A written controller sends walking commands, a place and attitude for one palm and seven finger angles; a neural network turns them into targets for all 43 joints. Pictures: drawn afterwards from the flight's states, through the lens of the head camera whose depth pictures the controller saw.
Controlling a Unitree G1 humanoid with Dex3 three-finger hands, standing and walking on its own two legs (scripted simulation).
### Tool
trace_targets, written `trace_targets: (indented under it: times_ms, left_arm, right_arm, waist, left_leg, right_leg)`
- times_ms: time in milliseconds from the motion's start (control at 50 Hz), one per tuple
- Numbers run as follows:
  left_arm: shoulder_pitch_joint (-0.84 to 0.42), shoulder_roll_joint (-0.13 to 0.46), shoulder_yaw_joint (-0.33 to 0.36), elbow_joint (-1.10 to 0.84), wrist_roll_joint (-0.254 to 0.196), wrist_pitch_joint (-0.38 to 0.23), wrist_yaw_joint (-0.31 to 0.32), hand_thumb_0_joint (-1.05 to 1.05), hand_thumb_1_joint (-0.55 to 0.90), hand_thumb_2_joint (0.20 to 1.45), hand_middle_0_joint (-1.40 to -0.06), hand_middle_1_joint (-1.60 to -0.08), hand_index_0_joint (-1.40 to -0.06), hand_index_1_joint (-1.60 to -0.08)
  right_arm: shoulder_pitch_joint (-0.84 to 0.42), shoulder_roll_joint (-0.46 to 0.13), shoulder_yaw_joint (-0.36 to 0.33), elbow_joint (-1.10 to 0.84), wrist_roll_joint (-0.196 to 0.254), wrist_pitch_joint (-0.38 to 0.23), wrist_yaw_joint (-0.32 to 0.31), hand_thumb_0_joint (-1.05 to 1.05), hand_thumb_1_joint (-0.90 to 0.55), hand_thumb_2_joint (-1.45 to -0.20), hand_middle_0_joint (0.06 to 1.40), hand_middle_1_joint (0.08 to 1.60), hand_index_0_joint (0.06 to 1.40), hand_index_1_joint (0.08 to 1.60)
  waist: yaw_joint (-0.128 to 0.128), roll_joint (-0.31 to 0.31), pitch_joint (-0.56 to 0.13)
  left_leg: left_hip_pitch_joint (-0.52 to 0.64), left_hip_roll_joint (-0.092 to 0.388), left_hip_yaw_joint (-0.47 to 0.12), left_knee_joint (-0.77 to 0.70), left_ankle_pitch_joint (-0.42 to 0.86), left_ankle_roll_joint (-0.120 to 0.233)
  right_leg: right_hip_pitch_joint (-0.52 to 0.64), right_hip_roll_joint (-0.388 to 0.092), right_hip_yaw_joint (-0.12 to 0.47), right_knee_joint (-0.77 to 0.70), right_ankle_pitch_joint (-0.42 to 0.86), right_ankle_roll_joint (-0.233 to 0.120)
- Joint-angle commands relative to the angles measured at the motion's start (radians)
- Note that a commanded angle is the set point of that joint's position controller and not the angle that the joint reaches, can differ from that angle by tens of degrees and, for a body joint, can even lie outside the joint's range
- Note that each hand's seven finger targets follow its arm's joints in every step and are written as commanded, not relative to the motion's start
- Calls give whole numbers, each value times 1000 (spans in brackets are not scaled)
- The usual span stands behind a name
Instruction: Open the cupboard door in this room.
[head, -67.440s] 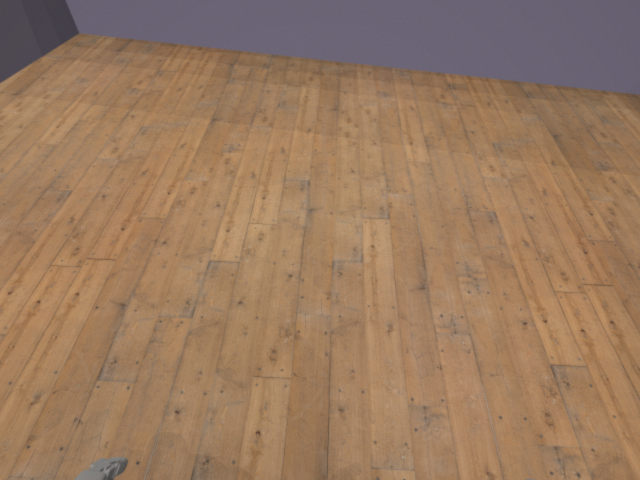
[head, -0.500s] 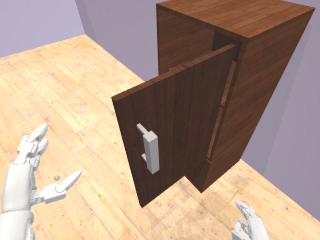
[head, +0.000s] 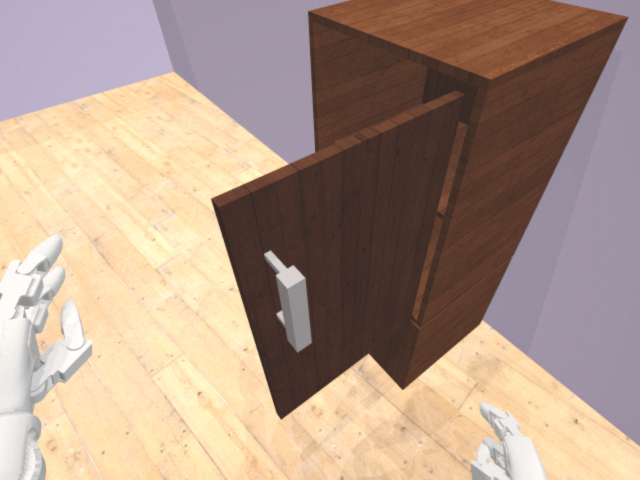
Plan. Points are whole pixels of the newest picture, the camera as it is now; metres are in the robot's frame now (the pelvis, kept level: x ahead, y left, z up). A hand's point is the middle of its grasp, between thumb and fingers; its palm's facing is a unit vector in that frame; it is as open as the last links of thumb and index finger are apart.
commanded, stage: draw the hand back to the body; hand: left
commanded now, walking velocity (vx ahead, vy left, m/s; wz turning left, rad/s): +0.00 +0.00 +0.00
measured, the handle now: (286, 301) +0.32 +0.09 +0.05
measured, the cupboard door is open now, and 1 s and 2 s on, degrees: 90 90 90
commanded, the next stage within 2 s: step back with the hand held close in 0.10 s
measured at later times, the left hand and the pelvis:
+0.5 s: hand (81, 356) +0.18 +0.26 +0.14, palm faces +0.33 -0.79 -0.51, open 7.4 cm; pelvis -0.02 +0.01 +0.00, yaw -1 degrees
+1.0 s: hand out of the picture +0.09 +0.30 +0.14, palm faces +0.44 -0.77 -0.45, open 7.4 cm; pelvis -0.11 +0.03 -0.02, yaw +1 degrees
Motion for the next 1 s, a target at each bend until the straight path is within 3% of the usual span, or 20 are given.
trace_targets:
  times_ms: [0, 180, 200, 220, 240, 260, 300, 360, 420, 480, 600, 680, 720, 740, 780, 840, 880, 920, 940, 980]
  left_arm:
    - [-83, 195, 134, -218, -2, -70, 20, 0, 900, 900, -200, -300, -200, -300]
    - [-79, 184, 124, -194, -7, -76, 17, 0, 900, 900, -200, -300, -200, -300]
    - [-162, 233, 155, -293, -7, -91, 23, 0, 900, 900, -200, -300, -200, -300]
    - [-197, 347, 267, -324, -3, -127, 27, 0, 900, 900, -200, -300, -200, -300]
    - [-169, 335, 263, -274, 2, -136, 23, 0, 900, 900, -200, -300, -200, -300]
    - [-44, 249, 200, -218, 0, -128, 13, 0, 900, 900, -200, -300, -200, -300]
    - [48, 205, 164, -224, 2, -119, 6, 0, 900, 900, -200, -300, -200, -300]
    - [105, 221, 183, -248, -1, -112, 12, 0, 900, 900, -200, -300, -200, -300]
    - [96, 256, 207, -292, -1, -106, 21, 0, 900, 900, -200, -300, -200, -300]
    - [108, 281, 233, -321, -2, -107, 33, 0, 900, 900, -200, -300, -200, -300]
    - [123, 284, 243, -377, 2, -128, 49, 0, 900, 900, -200, -300, -200, -300]
    - [127, 268, 245, -373, 11, -148, 55, 0, 900, 900, -200, -300, -200, -300]
    - [118, 258, 246, -352, 17, -156, 59, 0, 900, 900, -200, -300, -200, -300]
    - [111, 262, 253, -357, 23, -161, 60, 0, 900, 900, -200, -300, -200, -300]
    - [102, 252, 248, -351, 28, -167, 62, 0, 900, 900, -200, -300, -200, -300]
    - [78, 268, 257, -379, 33, -177, 64, 0, 900, 900, -200, -300, -200, -300]
    - [77, 255, 237, -376, 32, -180, 69, 0, 900, 900, -200, -300, -200, -300]
    - [50, 255, 223, -381, 30, -182, 79, 0, 900, 900, -200, -300, -200, -300]
    - [36, 262, 226, -394, 29, -185, 85, 0, 900, 900, -200, -300, -200, -300]
    - [29, 270, 232, -403, 27, -181, 91, 0, 900, 900, -200, -300, -200, -300]
  right_arm:
    - [-131, -93, -38, -161, -2, -52, -8, 0, -900, -900, 200, 300, 200, 300]
    - [-136, -94, -42, -159, -1, -55, -10, 0, -900, -900, 200, 300, 200, 300]
    - [-140, -95, -41, -165, 0, -63, -10, 0, -900, -900, 200, 300, 200, 300]
    - [-120, -117, -41, -192, 5, -40, -12, 0, -900, -900, 200, 300, 200, 300]
    - [-119, -104, -40, -177, 3, -26, -12, 0, -900, -900, 200, 300, 200, 300]
    - [-119, -102, -44, -178, -1, -14, -12, 0, -900, -900, 200, 300, 200, 300]
    - [-108, -113, -53, -199, 2, 8, -7, 0, -900, -900, 200, 300, 200, 300]
    - [-104, -114, -62, -218, 8, 33, -11, 0, -900, -900, 200, 300, 200, 300]
    - [-107, -110, -69, -239, 16, 51, -15, 0, -900, -900, 200, 300, 200, 300]
    - [-106, -109, -70, -249, 18, 57, -23, 0, -900, -900, 200, 300, 200, 300]
    - [-97, -117, -71, -260, 15, 41, -23, 0, -900, -900, 200, 300, 200, 300]
    - [-91, -126, -70, -260, 10, 18, -20, 0, -900, -900, 200, 300, 200, 300]
    - [-85, -127, -70, -258, 11, 7, -19, 0, -900, -900, 200, 300, 200, 300]
    - [-88, -133, -73, -258, 9, 0, -20, 0, -900, -900, 200, 300, 200, 300]
    - [-76, -131, -71, -255, 6, -10, -18, 0, -900, -900, 200, 300, 200, 300]
    - [-72, -130, -76, -247, 4, -27, -17, 0, -900, -900, 200, 300, 200, 300]
    - [-56, -120, -72, -233, 0, -30, -15, 0, -900, -900, 200, 300, 200, 300]
    - [-39, -112, -71, -205, 1, -33, -14, 0, -900, -900, 200, 300, 200, 300]
    - [-36, -111, -71, -189, 0, -36, -15, 0, -900, -900, 200, 300, 200, 300]
    - [-43, -107, -65, -186, 1, -36, -20, 0, -900, -900, 200, 300, 200, 300]
  waist:
    - [-4, -1, -95]
    - [-7, -33, -68]
    - [-5, 9, -118]
    - [-51, -20, -16]
    - [-49, -30, -21]
    - [-55, -66, -39]
    - [-58, -35, -112]
    - [-60, -32, -196]
    - [-64, -82, -214]
    - [-61, -69, -218]
    - [-61, 12, -185]
    - [-65, 62, -134]
    - [-69, 55, -106]
    - [-67, 72, -102]
    - [-71, 49, -88]
    - [-71, 6, -98]
    - [-80, -47, -81]
    - [-88, -127, -90]
    - [-92, -123, -113]
    - [-93, -90, -105]
  left_leg:
    - [70, -1, -18, -27, 264, 17]
    - [68, 1, -13, -34, 211, 22]
    - [81, -4, -19, -28, 218, 22]
    - [8, 19, -37, 21, 190, 35]
    - [-18, 16, -51, 34, 162, 30]
    - [-12, 22, -47, 49, 196, 29]
    - [2, 36, -33, 60, 288, 29]
    - [6, 56, -34, 68, 422, 25]
    - [-12, 64, -31, 84, 423, 22]
    - [-45, 70, -43, 82, 409, 20]
    - [-168, 95, -94, 30, 225, 28]
    - [-322, 123, -138, -53, -53, 45]
    - [-417, 132, -154, -83, -225, 57]
    - [-453, 135, -165, -95, -279, 62]
    - [-503, 138, -177, -100, -337, 64]
    - [-449, 107, -152, -37, -344, 50]
    - [-361, 66, -121, 71, -297, 28]
    - [-200, 10, -64, 262, -194, -1]
    - [-132, -1, -53, 313, -154, -5]
    - [-147, 23, -93, 212, -154, 3]
  right_leg:
    - [-48, -9, 24, -50, 278, 3]
    - [-71, -9, 29, -73, 229, 8]
    - [-52, -12, 36, -68, 240, 6]
    - [-172, -61, 94, -111, 302, 10]
    - [-166, -87, 94, -106, 316, 4]
    - [-171, -93, 80, -86, 348, 7]
    - [-150, -94, 63, -36, 417, 17]
    - [-110, -89, 49, 24, 501, 23]
    - [-123, -91, 55, 48, 525, 27]
    - [-127, -91, 61, 72, 493, 21]
    - [-143, -67, 70, 94, 259, 17]
    - [-117, -41, 70, 134, 83, 16]
    - [-97, -36, 76, 154, 11, 16]
    - [-80, -28, 76, 159, -9, 16]
    - [-72, -27, 81, 170, -56, 13]
    - [-150, -44, 109, 103, -144, -1]
    - [-283, -94, 157, 14, -234, -26]
    - [-461, -177, 208, -67, -265, -66]
    - [-507, -201, 203, -67, -210, -76]
    - [-486, -159, 135, 3, -153, -47]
